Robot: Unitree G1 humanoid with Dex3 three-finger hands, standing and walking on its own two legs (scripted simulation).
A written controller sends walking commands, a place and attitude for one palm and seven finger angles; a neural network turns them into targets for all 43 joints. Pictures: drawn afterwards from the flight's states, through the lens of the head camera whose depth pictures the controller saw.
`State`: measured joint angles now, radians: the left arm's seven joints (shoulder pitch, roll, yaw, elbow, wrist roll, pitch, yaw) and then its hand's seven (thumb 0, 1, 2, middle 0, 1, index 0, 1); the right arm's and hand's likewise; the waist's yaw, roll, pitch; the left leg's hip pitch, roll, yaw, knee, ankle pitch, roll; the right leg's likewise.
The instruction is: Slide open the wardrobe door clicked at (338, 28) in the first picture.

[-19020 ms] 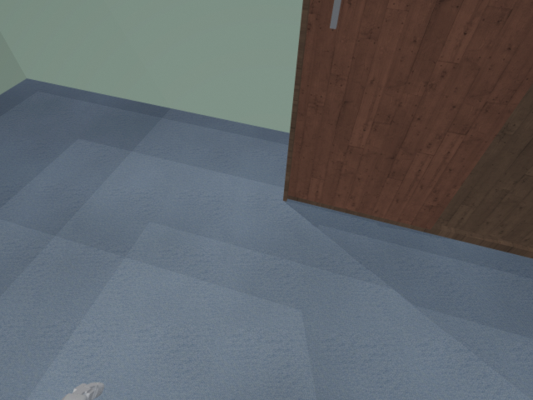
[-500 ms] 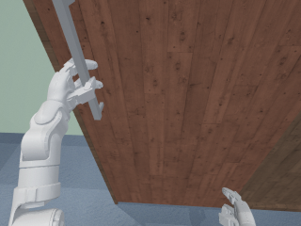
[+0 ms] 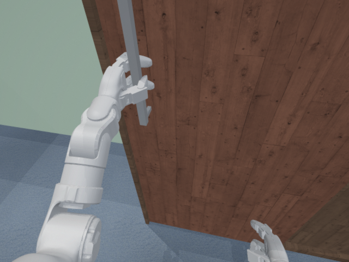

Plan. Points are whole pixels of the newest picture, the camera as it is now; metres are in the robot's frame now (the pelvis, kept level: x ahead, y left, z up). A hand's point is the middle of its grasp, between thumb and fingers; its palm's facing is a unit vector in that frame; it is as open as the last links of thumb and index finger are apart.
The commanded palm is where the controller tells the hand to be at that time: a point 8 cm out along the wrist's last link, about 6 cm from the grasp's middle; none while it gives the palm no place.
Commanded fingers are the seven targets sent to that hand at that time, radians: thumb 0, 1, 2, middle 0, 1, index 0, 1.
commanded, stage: tug the door sideways, standing still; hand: left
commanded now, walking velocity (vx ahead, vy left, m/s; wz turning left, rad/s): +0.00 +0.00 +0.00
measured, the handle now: (138, 65) +0.45 +0.13 +0.25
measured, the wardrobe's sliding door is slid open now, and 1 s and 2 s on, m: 0.01 0.08 0.43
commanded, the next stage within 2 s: step sideways, sliding the door along in 0.16 s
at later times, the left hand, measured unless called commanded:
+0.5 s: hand (167, 93) +0.39 +0.06 +0.22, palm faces +0.00 -1.00 -0.09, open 5.8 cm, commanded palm +0.37 +0.11 +0.23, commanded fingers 0.00 0.90 0.90 -0.45 -1.40 -0.45 -1.40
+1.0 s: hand (182, 92) +0.40 +0.03 +0.22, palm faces +0.20 -0.98 -0.03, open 5.6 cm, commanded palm +0.37 +0.02 +0.21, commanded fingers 0.00 0.90 0.90 -0.45 -1.40 -0.45 -1.40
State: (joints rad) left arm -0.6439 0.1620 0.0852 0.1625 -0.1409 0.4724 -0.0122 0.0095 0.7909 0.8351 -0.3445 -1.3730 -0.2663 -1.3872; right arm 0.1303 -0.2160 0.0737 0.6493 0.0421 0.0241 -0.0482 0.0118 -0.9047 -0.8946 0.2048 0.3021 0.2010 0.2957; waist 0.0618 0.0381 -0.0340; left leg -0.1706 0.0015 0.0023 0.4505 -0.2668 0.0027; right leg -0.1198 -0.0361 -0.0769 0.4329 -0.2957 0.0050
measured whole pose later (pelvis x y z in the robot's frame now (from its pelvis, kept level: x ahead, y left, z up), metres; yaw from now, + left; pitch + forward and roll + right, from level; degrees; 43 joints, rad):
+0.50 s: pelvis -0.03 -0.02 -0.01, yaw -5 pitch +0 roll +0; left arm -0.66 0.23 0.05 0.31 -0.13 0.02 0.11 0.00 0.73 0.84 -0.43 -1.39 -0.31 -1.39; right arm 0.16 -0.18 0.04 0.67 0.02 -0.01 -0.09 0.01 -0.90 -0.89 0.21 0.30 0.20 0.30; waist 0.02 0.03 0.05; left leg -0.25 0.07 0.06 0.55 -0.29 -0.01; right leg -0.35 0.02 -0.04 0.80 -0.47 -0.01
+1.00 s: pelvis -0.02 -0.13 -0.01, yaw -4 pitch -2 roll -2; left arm -0.67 0.25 0.16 0.12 -0.09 -0.08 0.13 -0.02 0.75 0.85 -0.45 -1.43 -0.32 -1.39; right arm 0.07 -0.18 -0.01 0.63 0.04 -0.03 -0.02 0.01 -0.91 -0.89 0.20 0.30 0.20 0.30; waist 0.10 0.04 0.24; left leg -0.26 0.21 0.07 0.58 -0.27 -0.09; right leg -0.49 -0.04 -0.03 0.94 -0.40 0.01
